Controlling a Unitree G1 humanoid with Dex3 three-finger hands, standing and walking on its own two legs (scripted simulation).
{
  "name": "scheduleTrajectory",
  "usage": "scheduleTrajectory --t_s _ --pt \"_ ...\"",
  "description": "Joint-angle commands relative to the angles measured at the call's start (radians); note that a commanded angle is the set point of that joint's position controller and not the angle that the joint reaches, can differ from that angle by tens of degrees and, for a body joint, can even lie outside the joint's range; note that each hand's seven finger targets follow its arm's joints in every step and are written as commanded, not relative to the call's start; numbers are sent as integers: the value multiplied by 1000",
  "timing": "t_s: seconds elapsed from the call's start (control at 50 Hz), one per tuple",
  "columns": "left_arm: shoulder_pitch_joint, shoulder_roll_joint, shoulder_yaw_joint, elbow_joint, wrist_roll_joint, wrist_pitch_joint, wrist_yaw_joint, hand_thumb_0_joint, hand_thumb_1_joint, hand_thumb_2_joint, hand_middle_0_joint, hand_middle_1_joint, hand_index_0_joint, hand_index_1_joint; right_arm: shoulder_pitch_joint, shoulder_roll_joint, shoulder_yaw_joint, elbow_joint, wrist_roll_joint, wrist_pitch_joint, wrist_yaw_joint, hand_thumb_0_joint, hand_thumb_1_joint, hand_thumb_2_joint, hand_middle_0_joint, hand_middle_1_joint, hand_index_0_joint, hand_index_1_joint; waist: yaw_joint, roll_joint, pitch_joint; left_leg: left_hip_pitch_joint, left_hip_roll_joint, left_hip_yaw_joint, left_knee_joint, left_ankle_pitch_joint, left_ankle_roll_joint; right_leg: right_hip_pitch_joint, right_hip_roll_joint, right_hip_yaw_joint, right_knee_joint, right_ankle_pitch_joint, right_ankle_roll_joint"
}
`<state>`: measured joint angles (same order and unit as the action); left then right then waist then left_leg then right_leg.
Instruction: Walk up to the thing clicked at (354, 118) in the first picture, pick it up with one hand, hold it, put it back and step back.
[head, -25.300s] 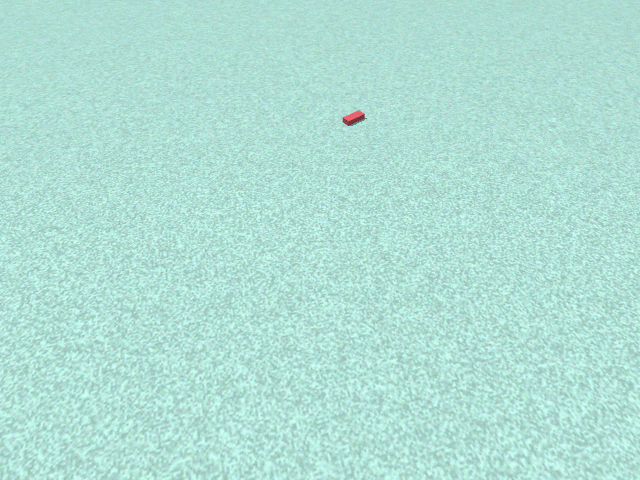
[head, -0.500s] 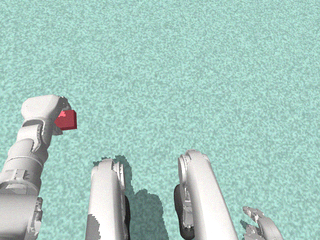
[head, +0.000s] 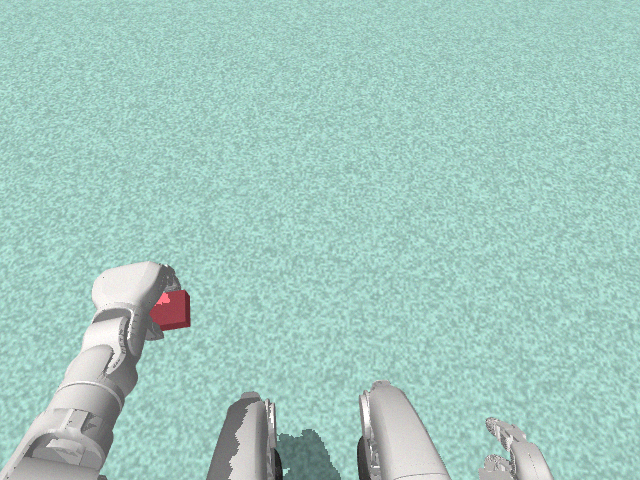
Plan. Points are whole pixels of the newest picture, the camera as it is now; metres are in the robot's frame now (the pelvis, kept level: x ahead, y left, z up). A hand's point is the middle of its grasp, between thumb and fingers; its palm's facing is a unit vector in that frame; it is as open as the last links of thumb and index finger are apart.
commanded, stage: lift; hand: left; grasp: from above
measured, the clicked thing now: (147, 314) +0.37 +0.25 -0.11
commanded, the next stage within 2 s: hold in 0.56 s
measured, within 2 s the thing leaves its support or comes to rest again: neither
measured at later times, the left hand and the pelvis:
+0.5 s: hand (128, 275) +0.37 +0.22 +0.03, palm faces -0.43 -0.10 -0.90, open 7.8 cm; pelvis +0.04 +0.00 +0.10, yaw -1 degrees
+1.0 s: hand (111, 243) +0.38 +0.22 +0.08, palm faces -0.41 -0.08 -0.91, open 7.8 cm; pelvis +0.06 +0.00 +0.14, yaw -1 degrees
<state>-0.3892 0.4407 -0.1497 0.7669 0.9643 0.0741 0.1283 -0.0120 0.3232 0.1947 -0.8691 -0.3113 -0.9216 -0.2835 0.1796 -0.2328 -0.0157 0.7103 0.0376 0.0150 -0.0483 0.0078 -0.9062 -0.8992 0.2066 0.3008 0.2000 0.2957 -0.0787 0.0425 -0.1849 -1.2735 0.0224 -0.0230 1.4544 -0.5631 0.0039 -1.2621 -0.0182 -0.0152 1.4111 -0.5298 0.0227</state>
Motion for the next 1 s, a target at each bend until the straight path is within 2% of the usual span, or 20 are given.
scheduleTrajectory --t_s 0.0,0.04,0.06,0.08,0.12,0.18,0.22,0.36,0.42,0.46,0.48,0.5,0.6,0.64,0.68,0.74,0.82,0.86,0.92,0.98 --pt "-266 172 56 -111 -5 9 50 0 726 362 -1090 -419 -1122 -388 58 -144 -55 -78 5 -47 -19 0 -906 -905 200 300 200 300 -17 12 -308 332 -37 0 -325 91 10 343 50 23 -333 70 -46" --pt "-246 161 49 -105 0 14 52 0 725 360 -1077 -430 -1114 -395 57 -149 -60 -73 7 -53 -22 0 -905 -904 200 300 200 300 -2 17 -308 393 -35 -3 -369 122 7 388 51 22 -372 101 -45" --pt "-252 166 53 -106 -2 15 54 0 723 346 -1072 -426 -1110 -388 67 -151 -60 -70 8 -55 -23 0 -905 -904 200 300 200 300 -6 28 -302 410 -32 -5 -390 136 5 398 51 20 -386 117 -45" --pt "-254 143 37 -100 -1 16 55 0 725 350 -1077 -417 -1112 -383 70 -149 -59 -66 9 -57 -23 0 -904 -904 200 300 200 300 -4 32 -289 441 -28 -12 -416 157 1 412 52 16 -396 137 -46" --pt "-255 157 49 -89 3 20 62 0 736 350 -1087 -419 -1122 -385 71 -150 -62 -65 5 -58 -23 0 -905 -905 200 300 200 300 10 36 -283 487 -25 -15 -456 175 -1 449 55 10 -426 157 -45" --pt "-243 126 28 -76 -1 20 66 0 745 356 -1093 -423 -1129 -389 83 -141 -60 -62 7 -60 -23 0 -903 -904 200 300 200 300 -1 14 -258 534 -30 1 -498 217 2 514 54 18 -485 195 -44" --pt "-265 155 46 -96 3 19 74 0 735 363 -1098 -408 -1127 -380 90 -146 -64 -58 6 -61 -24 0 -903 -904 200 300 200 300 9 18 -261 577 -31 7 -529 243 3 562 52 21 -523 216 -41" --pt "-252 115 23 -41 3 23 77 0 744 356 -1084 -421 -1123 -384 101 -147 -67 -49 6 -60 -18 0 -901 -902 200 300 200 300 10 -5 -203 678 -29 10 -627 312 1 654 48 22 -610 288 -39" --pt "-252 132 32 -54 -4 23 72 0 722 343 -1065 -412 -1105 -373 99 -150 -70 -55 6 -58 -14 0 -900 -901 200 300 200 300 19 -27 -211 717 -35 18 -661 338 4 722 43 26 -654 317 -33" --pt "-260 104 21 -77 -17 19 67 0 714 366 -1060 -426 -1100 -387 99 -147 -71 -58 7 -59 -12 0 -899 -900 200 300 200 300 22 -9 -210 750 -33 15 -689 354 1 738 46 24 -675 327 -34" --pt "-229 108 20 -54 -11 20 65 0 721 364 -1065 -428 -1105 -389 97 -148 -71 -56 7 -57 -12 0 -900 -901 200 300 200 300 28 -22 -193 759 -33 19 -699 363 3 753 46 23 -688 337 -33" --pt "-260 114 23 -87 -11 15 66 0 715 380 -1073 -417 -1106 -385 98 -148 -72 -59 8 -58 -12 0 -899 -900 200 300 200 300 23 -17 -208 774 -33 19 -705 376 3 768 45 27 -694 351 -32" --pt "-246 104 14 -72 2 7 67 0 728 392 -1077 -432 -1116 -394 86 -147 -72 -59 10 -52 -10 0 -900 -900 200 300 200 300 20 -24 -170 822 -36 27 -751 398 2 798 45 24 -739 369 -32" --pt "-266 111 20 -103 6 6 68 0 722 385 -1059 -450 -1107 -404 88 -147 -73 -54 11 -49 -8 0 -900 -901 200 300 200 300 28 -4 -198 849 -36 28 -764 435 -2 818 46 26 -743 400 -33" --pt "-265 113 18 -101 10 7 68 0 733 320 -1029 -448 -1093 -384 82 -151 -75 -55 11 -46 -6 0 -899 -898 200 300 200 300 31 5 -182 878 -33 28 -784 450 -6 821 49 18 -755 402 -36" --pt "-275 106 3 -95 23 10 57 0 734 309 -1018 -451 -1088 -381 69 -149 -74 -53 13 -42 -4 0 -898 -898 200 300 200 300 33 1 -152 886 -34 29 -811 442 -6 834 51 20 -781 396 -36" --pt "-258 106 5 -117 6 18 44 0 742 316 -1036 -433 -1098 -371 53 -151 -78 -65 16 -38 2 0 -898 -898 200 300 200 300 48 -17 -178 925 -38 34 -828 486 -5 892 48 23 -798 439 -32" --pt "-251 96 -2 -120 6 21 35 0 726 336 -1024 -444 -1085 -383 55 -154 -78 -67 18 -36 3 0 -898 -898 200 300 200 300 47 -20 -170 941 -35 36 -832 523 -4 898 50 23 -804 474 -32" --pt "-240 82 -12 -115 6 23 22 0 715 301 -1018 -424 -1081 -361 47 -152 -75 -73 20 -33 4 0 -900 -899 200 300 200 300 47 -30 -135 942 -36 36 -852 513 -5 901 50 22 -818 465 -32" --pt "-249 111 2 -152 12 20 6 0 720 284 -1017 -424 -1083 -357 39 -154 -76 -86 21 -28 6 0 -901 -899 200 300 200 300 59 -30 -141 957 -38 41 -861 512 -4 920 48 24 -831 464 -32"
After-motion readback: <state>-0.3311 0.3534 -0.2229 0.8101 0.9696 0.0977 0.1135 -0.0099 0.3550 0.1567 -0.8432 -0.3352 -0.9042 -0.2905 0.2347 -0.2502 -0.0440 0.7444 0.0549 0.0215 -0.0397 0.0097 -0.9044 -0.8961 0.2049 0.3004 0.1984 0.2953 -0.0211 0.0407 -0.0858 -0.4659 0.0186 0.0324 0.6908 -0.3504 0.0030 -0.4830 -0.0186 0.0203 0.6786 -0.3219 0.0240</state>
